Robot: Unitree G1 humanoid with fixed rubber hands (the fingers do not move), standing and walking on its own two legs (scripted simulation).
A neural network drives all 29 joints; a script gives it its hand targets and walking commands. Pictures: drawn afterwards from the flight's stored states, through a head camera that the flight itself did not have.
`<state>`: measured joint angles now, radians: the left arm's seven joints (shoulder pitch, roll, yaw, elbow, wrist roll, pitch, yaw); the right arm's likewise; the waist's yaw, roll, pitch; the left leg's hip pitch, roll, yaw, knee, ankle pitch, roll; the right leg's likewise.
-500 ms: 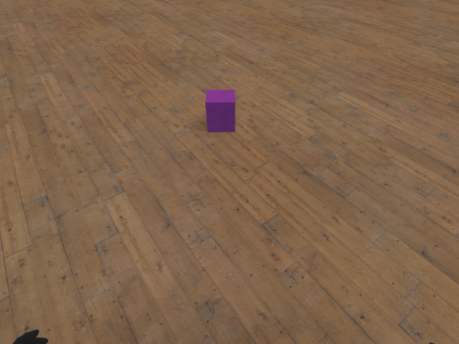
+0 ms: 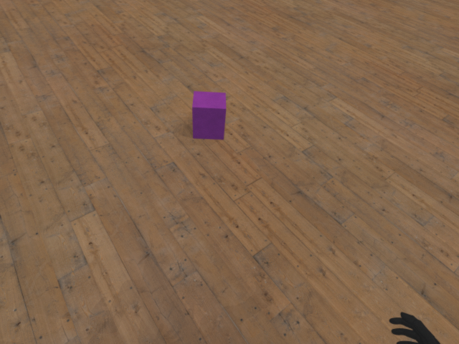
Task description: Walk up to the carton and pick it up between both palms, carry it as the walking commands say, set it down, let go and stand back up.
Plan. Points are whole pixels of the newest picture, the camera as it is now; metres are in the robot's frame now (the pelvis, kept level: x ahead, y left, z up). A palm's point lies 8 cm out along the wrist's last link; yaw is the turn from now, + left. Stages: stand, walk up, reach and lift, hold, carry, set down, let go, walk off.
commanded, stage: walk up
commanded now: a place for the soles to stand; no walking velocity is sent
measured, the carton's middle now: (209, 115) +1.55 +0.13 -0.64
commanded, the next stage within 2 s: none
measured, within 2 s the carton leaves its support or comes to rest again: neither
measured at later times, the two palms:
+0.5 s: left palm (72, 239) +0.32 +0.32 -0.05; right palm (390, 251) +0.36 -0.36 -0.09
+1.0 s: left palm (107, 152) +0.59 +0.34 -0.07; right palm (364, 184) +0.53 -0.34 -0.06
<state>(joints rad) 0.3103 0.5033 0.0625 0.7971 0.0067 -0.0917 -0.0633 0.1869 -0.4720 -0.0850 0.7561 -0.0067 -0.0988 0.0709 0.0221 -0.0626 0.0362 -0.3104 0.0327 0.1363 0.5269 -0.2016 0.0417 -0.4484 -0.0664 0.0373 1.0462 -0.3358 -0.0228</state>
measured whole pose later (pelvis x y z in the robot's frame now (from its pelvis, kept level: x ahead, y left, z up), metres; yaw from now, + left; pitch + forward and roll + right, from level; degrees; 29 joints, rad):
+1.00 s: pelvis +0.48 +0.01 +0.01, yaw +0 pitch -2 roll +1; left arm 0.24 0.48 0.08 0.82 0.01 -0.07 -0.09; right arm 0.33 -0.50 -0.09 0.77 -0.01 -0.10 0.06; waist -0.05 -0.04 0.05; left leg -0.14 0.02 0.15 0.46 -0.29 0.02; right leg -0.50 -0.11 -0.05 0.66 -0.17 -0.01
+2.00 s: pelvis +0.86 +0.02 +0.00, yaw +1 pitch -1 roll +0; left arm 0.28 0.48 0.08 0.75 0.01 -0.09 -0.04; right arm 0.32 -0.47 -0.05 0.79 -0.01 -0.07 0.05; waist 0.00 0.05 0.05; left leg -0.46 0.06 0.01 0.97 -0.38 0.01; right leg -0.31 -0.04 -0.09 0.57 -0.24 -0.03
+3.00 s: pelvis +1.03 +0.02 +0.01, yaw +1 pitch -2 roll +0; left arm 0.02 0.42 0.00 1.06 0.00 -0.02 -0.01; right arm 0.06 -0.43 -0.01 1.07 0.00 -0.03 0.00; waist 0.00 -0.01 0.03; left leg -0.14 0.05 0.02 0.45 -0.28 -0.04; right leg -0.25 -0.05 -0.06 0.46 -0.19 0.01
